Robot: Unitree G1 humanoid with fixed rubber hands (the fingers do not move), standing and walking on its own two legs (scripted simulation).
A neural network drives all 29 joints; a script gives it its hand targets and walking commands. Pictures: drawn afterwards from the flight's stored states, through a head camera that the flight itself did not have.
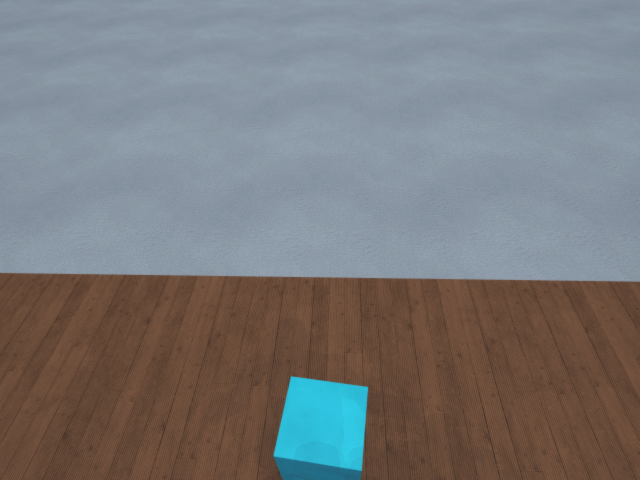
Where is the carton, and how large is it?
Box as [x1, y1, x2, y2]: [273, 376, 367, 479]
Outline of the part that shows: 291,376 273,456 282,478 359,479 362,460 367,387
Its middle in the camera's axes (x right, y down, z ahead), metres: +0.01 +0.53 +1.06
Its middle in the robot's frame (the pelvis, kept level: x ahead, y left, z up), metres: +0.41 +0.04 -0.66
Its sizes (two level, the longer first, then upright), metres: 0.210 0.200 0.250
